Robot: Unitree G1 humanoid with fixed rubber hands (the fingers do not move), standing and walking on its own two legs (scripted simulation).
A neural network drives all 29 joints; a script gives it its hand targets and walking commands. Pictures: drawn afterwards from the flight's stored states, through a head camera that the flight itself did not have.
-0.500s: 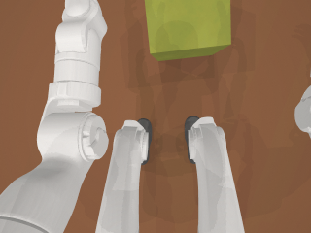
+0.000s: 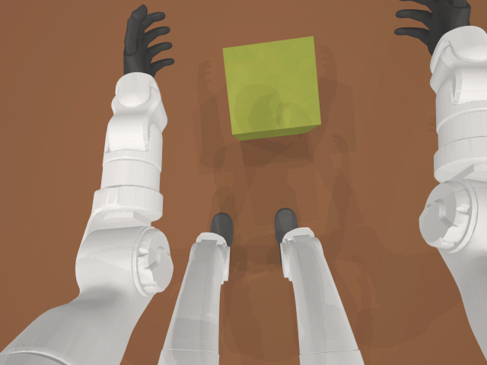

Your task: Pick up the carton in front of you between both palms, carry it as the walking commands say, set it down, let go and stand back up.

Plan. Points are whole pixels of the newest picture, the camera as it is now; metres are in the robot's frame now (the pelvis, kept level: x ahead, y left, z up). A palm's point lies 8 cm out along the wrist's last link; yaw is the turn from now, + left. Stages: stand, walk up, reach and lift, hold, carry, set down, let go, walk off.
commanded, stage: let go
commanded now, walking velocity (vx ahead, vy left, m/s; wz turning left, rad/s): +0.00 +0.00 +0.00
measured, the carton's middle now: (270, 97) +0.54 -0.05 -0.54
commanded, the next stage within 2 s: stand in 1.24 s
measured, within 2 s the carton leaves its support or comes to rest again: neither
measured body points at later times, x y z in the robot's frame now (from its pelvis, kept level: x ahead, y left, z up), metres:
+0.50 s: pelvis +0.06 +0.02 +0.09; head +0.22 +0.01 +0.50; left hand +0.35 +0.23 -0.01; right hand +0.36 -0.23 -0.02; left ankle +0.06 +0.14 -0.62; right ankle +0.07 -0.09 -0.62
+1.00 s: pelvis +0.08 +0.03 +0.12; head +0.10 +0.03 +0.57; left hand +0.26 +0.26 +0.04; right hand +0.25 -0.21 +0.04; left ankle +0.06 +0.13 -0.63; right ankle +0.07 -0.09 -0.63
